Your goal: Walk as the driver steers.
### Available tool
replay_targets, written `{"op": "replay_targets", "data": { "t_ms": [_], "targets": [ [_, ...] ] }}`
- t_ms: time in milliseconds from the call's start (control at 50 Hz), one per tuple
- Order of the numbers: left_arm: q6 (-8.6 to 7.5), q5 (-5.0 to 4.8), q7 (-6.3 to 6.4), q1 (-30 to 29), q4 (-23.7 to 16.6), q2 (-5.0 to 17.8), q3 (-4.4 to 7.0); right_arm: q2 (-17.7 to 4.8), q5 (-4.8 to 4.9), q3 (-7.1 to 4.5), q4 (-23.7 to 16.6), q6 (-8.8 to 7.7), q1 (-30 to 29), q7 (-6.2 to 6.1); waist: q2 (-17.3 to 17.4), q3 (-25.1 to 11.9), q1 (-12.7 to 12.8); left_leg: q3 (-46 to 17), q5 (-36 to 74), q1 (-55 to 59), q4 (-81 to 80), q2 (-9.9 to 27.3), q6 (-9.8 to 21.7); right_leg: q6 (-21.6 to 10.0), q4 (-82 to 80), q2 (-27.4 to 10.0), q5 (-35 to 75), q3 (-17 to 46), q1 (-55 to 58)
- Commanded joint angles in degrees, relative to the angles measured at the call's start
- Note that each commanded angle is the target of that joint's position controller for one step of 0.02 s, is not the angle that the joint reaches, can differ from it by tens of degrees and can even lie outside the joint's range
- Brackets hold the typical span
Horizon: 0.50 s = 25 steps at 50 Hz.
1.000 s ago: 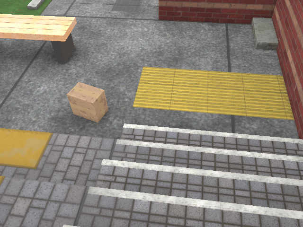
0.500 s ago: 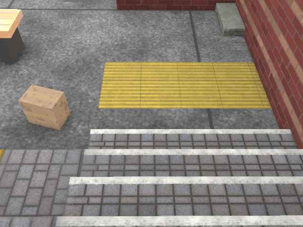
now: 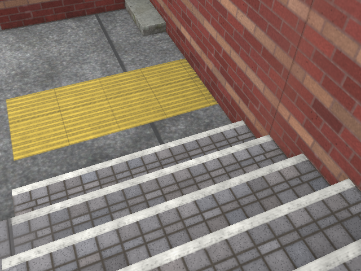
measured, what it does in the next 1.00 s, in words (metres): steps to the left, turning left: right foot 0.15 m higher, then left foot 0.15 m lower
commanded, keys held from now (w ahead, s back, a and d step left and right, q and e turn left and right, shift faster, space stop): no key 0.04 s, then q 0.52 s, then w+q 0.26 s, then w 0.02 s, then no key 0.02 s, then e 0.14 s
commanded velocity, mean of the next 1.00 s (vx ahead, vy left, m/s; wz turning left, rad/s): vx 0.10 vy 0.00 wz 0.35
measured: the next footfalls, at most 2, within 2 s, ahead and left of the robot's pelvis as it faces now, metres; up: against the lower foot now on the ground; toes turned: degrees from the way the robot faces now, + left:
right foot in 0.04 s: -0.03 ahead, -0.13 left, +0.15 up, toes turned +0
left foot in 0.62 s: +0.11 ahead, +0.20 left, +0.00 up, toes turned +20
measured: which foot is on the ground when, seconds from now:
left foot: down 0.00-0.06, up 0.08-0.60, down 0.62-1.00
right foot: up 0.00-0.02, down 0.04-0.62, up 0.64-1.00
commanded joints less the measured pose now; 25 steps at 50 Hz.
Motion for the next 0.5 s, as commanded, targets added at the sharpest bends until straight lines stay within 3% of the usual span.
{"op": "replay_targets", "data": {
  "t_ms": [20,40,60,80,100,120,140,160,200,220,240,260,300,320,360,380,400,420,460,480,500],
  "targets": [
    [-0.30,-0.78,1.89,-3.8,-8.8,3.4,1.56,-14.4,0.47,-5.34,-2.1,0.50,4.8,-1.75,11.0,-1.7,-1.5,-23.8,-12.3,17.1,-17.7,21.0,14.2,-6.1,-16.9,3.8,-5.2,-3.7,-5.8],
    [-0.44,-1.38,2.21,-1.0,-7.8,3.6,2.16,-13.6,0.46,-5.26,-3.1,1.09,2.2,-1.45,10.5,-2.6,1.1,-23.0,-11.4,13.5,-18.8,21.0,14.0,-9.1,-22.4,4.9,2.4,-3.9,0.4],
    [-0.87,-3.52,2.46,4.6,-5.4,2.1,2.13,-12.0,4.97,-6.06,-2.1,4.71,6.3,-1.62,10.0,-10.8,5.9,-9.5,9.4,10.2,-6.6,8.2,1.4,-12.5,-30.7,0.5,11.4,3.4,18.5],
    [0.71,-2.35,3.68,10.2,-3.2,7.9,3.73,-10.2,5.43,-6.53,-6.9,5.45,-2.7,-0.61,-3.4,-6.2,11.9,-7.4,0.4,-2.8,5.4,0.9,-2.3,-17.1,-41.1,-7.6,17.2,27.3,15.6],
    [2.19,-0.31,5.32,7.1,-2.9,8.6,3.58,-8.2,5.10,-6.42,-11.8,6.14,-9.3,0.34,-11.2,2.1,12.3,-15.8,-23.5,-18.8,5.6,-2.5,-2.9,-20.4,-51.6,-13.3,25.1,40.9,17.9],
    [-2.43,3.20,4.06,18.1,0.1,15.1,6.09,-4.5,-1.62,-3.34,-20.4,3.08,-23.9,-0.81,-21.7,15.1,21.9,-25.1,-32.8,-49.2,19.1,-11.4,-4.1,-34.1,-58.3,-17.2,25.7,54.0,29.1],
    [-4.28,4.67,3.43,20.8,0.5,12.5,5.71,-0.2,-1.78,-1.89,-20.3,0.95,-26.8,-1.22,-15.0,14.8,23.4,-41.0,-27.6,-56.7,21.5,-15.3,-3.5,-33.1,-62.2,-19.9,44.4,56.4,36.2],
    [-3.63,4.60,2.25,15.9,-0.2,10.8,5.58,1.7,-1.03,-0.68,-19.5,-0.60,-23.7,-1.94,-11.1,14.3,18.9,-42.6,-21.1,-57.8,23.1,-15.6,-4.3,-29.8,-60.2,-21.5,58.7,47.7,35.2],
    [-3.64,2.21,-0.58,-0.3,-1.5,8.2,5.46,-6.4,-1.45,-2.77,-13.7,-1.52,-8.1,-2.60,-5.4,4.9,6.5,-28.5,-9.4,-34.9,41.5,-14.7,-6.5,-26.0,-49.0,-15.7,55.0,25.1,14.0],
    [-3.61,1.88,-1.25,-7.6,-3.1,7.8,5.76,-8.4,-2.44,-3.36,-10.4,0.04,-1.0,-1.36,-5.8,3.0,1.7,-22.8,-6.8,-25.1,55.8,-15.0,-7.4,-23.8,-47.6,-13.9,49.9,18.4,0.5],
    [-3.89,2.30,-1.55,-15.0,-4.9,6.6,5.36,-9.2,-2.90,-3.41,-9.3,1.97,1.7,-0.44,-5.5,1.9,-1.6,-21.3,-4.5,-19.5,66.1,-14.7,-7.7,-21.1,-50.8,-13.0,46.9,14.2,-9.1],
    [-4.73,2.23,-1.62,-20.5,-6.2,6.0,4.83,-9.9,-2.59,-3.49,-9.4,3.28,1.8,-0.13,-3.2,0.7,-3.2,-21.5,-1.8,-17.6,72.7,-13.5,-8.0,-19.1,-52.8,-13.8,43.4,13.1,-12.0],
    [-7.10,1.85,0.47,-18.8,-3.7,4.3,3.79,-8.7,-1.85,-2.66,-10.6,4.28,0.3,-0.22,1.7,-2.2,-0.7,-23.0,3.2,-23.4,71.8,-10.2,-7.8,-16.6,-49.9,-15.4,46.0,11.0,-0.6],
    [-8.46,2.14,2.45,-14.1,-1.4,4.4,3.66,-7.4,-1.45,-1.69,-12.0,4.53,-2.4,0.19,1.7,-2.6,3.0,-23.7,5.2,-30.9,65.5,-7.7,-8.0,-15.3,-47.1,-16.1,50.0,9.8,10.5],
    [-9.79,1.81,6.44,2.7,4.8,6.3,4.28,-4.4,-1.96,-0.42,-15.4,4.27,-13.2,1.86,-0.8,-2.2,12.6,-20.0,5.7,-43.9,49.6,-3.9,-8.3,-13.8,-43.1,-16.1,48.4,8.7,31.4],
    [-9.66,1.61,7.53,8.6,7.7,6.8,4.45,-2.7,-2.52,0.11,-16.5,4.21,-18.1,2.69,-3.4,-0.3,15.4,-18.4,7.2,-47.6,40.5,-1.8,-7.8,-13.3,-42.9,-16.8,43.6,9.5,36.4],
    [-8.93,1.48,8.35,10.7,9.4,6.0,4.19,-0.9,-2.83,1.03,-16.2,4.44,-21.1,3.59,-3.1,3.0,16.8,-17.0,16.0,-46.0,25.1,0.8,-6.8,-11.5,-43.2,-16.5,31.6,7.9,35.0],
    [-8.30,2.00,7.51,12.8,10.9,6.9,4.33,-0.9,-3.28,0.86,-15.9,4.81,-23.7,4.41,-4.6,5.1,17.7,-14.0,20.9,-39.0,16.7,1.4,-5.2,-11.5,-46.5,-17.0,22.2,7.5,29.1],
    [-7.32,4.07,3.75,7.2,11.5,9.3,4.58,-4.9,-3.10,-0.84,-14.8,5.26,-21.4,5.05,-7.1,6.9,12.7,-9.7,17.0,-16.1,19.0,-2.2,-3.4,-12.9,-54.2,-18.5,9.2,8.6,8.7],
    [-7.15,4.61,2.85,2.3,10.4,10.7,5.08,-6.5,-2.70,-1.82,-14.6,5.02,-20.2,4.69,-7.4,6.6,10.3,-8.6,13.4,-10.8,20.6,-3.8,-2.7,-12.9,-54.2,-19.1,11.0,7.3,5.9],
    [-7.30,4.12,3.05,-0.7,9.8,11.9,5.67,-8.0,-2.29,-2.49,-13.9,4.84,-20.0,4.23,-6.9,7.7,9.8,-9.0,11.4,-12.4,15.2,-3.8,-2.0,-12.0,-52.9,-19.8,14.1,7.0,9.8]
  ]
}}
